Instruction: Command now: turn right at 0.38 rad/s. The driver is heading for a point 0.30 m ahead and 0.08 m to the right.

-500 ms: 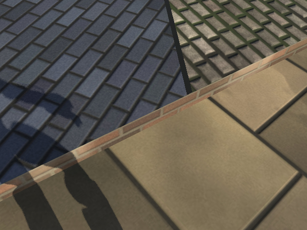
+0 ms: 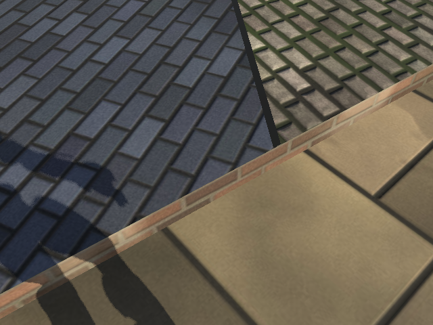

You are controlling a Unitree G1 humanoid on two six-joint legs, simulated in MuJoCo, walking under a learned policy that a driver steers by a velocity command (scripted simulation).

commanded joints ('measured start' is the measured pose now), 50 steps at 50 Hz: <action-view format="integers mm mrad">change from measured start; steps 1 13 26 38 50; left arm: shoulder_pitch -64 -103 -85 -10 -28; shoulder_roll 153 64 169 128 79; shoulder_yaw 40 23 43 13 14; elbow -105 -179 -190 -126 -139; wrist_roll -2 -18 2 24 24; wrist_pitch -12 37 -7 -17 -27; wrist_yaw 9 -31 4 -2 15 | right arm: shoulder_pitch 23 13 9 -57 6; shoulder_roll -99 -201 -153 -91 -195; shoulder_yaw -50 -84 -76 -31 -52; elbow -82 -78 -62 -61 -113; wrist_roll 3 16 10 28 38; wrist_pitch -4 -10 -7 -66 -37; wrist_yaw -3 -13 -21 34 21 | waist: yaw -35 -40 -33 37 9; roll -152 135 -129 -156 145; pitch -89 -107 -138 -63 -125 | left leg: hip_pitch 90 156 -338 -71 151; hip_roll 34 319 55 55 213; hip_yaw -35 -18 -95 -39 -426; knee -14 -216 599 23 -118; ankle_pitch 51 474 -62 1 526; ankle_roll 21 180 -118 -70 170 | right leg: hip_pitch -70 -150 153 84 -23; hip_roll -122 -40 -190 -165 51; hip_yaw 225 -116 232 264 -36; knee -128 252 -240 -293 28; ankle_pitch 205 -141 485 17 9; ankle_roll -132 32 -259 -250 -12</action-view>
